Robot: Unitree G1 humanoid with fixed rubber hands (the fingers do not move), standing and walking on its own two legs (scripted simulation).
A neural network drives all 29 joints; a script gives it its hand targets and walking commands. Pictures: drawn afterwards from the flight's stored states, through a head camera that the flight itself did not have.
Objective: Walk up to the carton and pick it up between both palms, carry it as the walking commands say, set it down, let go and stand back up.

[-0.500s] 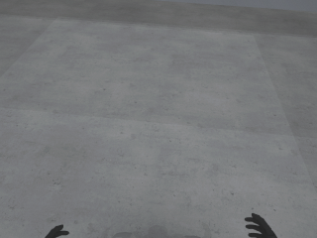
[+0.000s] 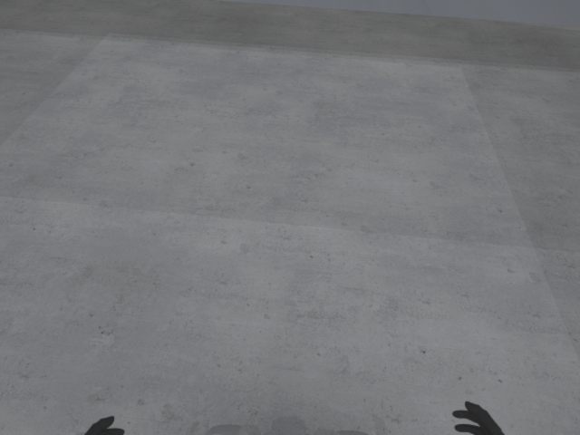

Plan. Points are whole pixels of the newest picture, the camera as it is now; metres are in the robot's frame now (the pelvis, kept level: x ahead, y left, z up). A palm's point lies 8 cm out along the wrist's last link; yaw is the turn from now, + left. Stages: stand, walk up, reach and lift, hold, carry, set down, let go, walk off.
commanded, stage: stand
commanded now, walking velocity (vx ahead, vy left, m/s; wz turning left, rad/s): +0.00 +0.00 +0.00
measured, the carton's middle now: out of the picture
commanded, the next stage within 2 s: walk up in 0.04 s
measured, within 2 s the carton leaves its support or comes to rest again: neither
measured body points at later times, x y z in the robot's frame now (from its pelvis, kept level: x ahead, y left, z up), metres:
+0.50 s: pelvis -0.02 +0.03 +0.00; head +0.00 +0.04 +0.45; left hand +0.07 +0.30 -0.13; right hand +0.09 -0.23 -0.12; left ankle +0.00 +0.13 -0.71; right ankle +0.02 -0.12 -0.72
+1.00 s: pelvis -0.11 +0.02 +0.02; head -0.07 +0.02 +0.46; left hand -0.08 +0.32 -0.11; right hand +0.04 -0.22 -0.12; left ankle -0.01 +0.14 -0.71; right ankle -0.06 -0.08 -0.72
